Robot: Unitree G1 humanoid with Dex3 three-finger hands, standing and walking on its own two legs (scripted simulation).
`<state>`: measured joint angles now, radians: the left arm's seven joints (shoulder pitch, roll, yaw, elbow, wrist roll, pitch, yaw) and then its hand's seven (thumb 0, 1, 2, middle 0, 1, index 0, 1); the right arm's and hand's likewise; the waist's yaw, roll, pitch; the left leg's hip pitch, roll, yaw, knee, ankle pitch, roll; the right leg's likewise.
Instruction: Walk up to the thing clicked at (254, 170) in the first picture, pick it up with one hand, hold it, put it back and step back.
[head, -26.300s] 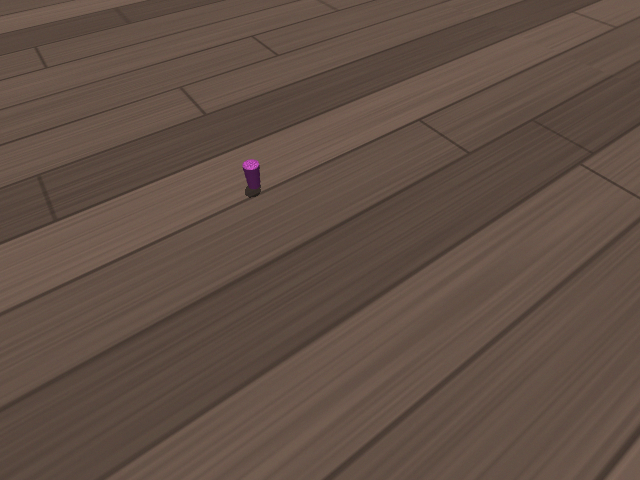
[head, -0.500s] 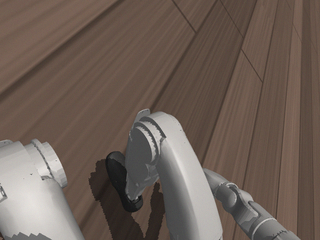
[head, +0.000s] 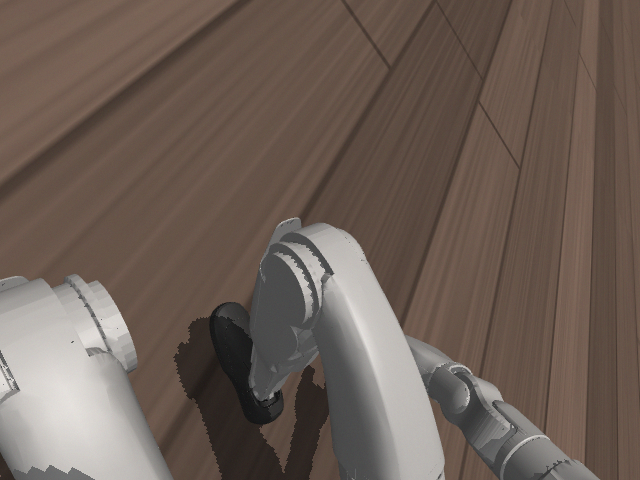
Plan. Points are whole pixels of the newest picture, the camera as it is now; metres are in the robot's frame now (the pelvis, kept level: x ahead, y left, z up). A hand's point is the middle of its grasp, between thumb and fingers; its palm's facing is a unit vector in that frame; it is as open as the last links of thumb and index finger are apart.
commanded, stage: withdraw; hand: left
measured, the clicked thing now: out of the picture +0.43 +0.32 -0.22
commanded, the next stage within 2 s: rise in 0.44 s
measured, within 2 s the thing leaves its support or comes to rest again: rests again in 0.58 s
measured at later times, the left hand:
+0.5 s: hand out of the picture +0.40 +0.39 -0.12, palm faces +0.51 -0.86 -0.05, open 17.2 cm
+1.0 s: hand out of the picture +0.29 +0.43 +0.01, palm faces +0.42 -0.78 -0.46, open 17.0 cm
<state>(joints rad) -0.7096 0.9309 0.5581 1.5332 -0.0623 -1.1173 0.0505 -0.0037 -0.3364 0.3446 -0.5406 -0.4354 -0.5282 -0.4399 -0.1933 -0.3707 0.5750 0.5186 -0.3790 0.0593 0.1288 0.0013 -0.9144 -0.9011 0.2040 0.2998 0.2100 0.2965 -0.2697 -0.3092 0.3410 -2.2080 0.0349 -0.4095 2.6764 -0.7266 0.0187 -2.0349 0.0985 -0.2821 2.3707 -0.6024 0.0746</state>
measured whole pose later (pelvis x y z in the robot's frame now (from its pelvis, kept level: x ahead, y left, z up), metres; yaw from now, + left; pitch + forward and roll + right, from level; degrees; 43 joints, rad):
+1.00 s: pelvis +0.01 -0.01 +0.08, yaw +9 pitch +30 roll -11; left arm -0.33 0.68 0.46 0.76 0.05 -0.28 -0.05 -0.01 -0.46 0.10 -0.06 -0.07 -0.07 -0.07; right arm 0.06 -0.28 0.07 0.59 -0.01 0.14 0.07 0.01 -0.91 -0.91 0.20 0.30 0.21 0.30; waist -0.05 0.00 -0.10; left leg -2.18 0.05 -0.12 2.31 -0.67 0.05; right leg -2.07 0.01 -0.08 2.18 -0.65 0.04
